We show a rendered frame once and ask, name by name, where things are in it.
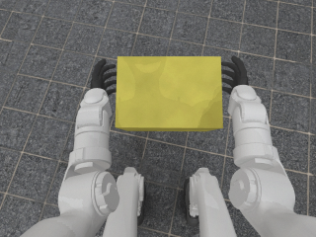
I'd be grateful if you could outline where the robot right upper arm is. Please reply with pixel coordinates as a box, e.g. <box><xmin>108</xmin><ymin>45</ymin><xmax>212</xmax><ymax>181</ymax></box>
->
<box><xmin>228</xmin><ymin>167</ymin><xmax>316</xmax><ymax>237</ymax></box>

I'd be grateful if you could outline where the robot right forearm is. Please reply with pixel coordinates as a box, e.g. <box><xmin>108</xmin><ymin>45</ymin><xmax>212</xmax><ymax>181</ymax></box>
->
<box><xmin>227</xmin><ymin>85</ymin><xmax>295</xmax><ymax>202</ymax></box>

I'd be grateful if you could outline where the robot right thigh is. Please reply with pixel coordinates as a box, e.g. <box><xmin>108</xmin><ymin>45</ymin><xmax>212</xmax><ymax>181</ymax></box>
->
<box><xmin>190</xmin><ymin>173</ymin><xmax>237</xmax><ymax>237</ymax></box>

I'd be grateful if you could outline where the robot left hand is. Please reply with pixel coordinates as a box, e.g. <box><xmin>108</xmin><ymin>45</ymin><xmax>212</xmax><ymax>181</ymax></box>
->
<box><xmin>90</xmin><ymin>59</ymin><xmax>118</xmax><ymax>95</ymax></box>

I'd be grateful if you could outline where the robot right hand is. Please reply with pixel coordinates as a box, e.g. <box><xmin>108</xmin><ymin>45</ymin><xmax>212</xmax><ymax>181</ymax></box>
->
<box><xmin>221</xmin><ymin>55</ymin><xmax>249</xmax><ymax>95</ymax></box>

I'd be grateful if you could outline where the left robot shin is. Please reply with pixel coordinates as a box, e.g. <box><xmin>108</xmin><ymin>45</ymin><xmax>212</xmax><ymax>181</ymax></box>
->
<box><xmin>117</xmin><ymin>167</ymin><xmax>142</xmax><ymax>216</ymax></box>

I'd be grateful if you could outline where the carton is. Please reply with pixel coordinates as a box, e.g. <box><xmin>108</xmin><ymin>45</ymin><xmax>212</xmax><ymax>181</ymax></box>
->
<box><xmin>115</xmin><ymin>56</ymin><xmax>223</xmax><ymax>131</ymax></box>

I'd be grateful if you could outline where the robot left upper arm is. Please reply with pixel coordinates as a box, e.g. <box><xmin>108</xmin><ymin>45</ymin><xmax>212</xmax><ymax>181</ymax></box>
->
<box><xmin>20</xmin><ymin>170</ymin><xmax>120</xmax><ymax>237</ymax></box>

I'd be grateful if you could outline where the robot left forearm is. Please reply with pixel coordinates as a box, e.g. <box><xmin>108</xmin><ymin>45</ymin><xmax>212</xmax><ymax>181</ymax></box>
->
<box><xmin>57</xmin><ymin>88</ymin><xmax>113</xmax><ymax>208</ymax></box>

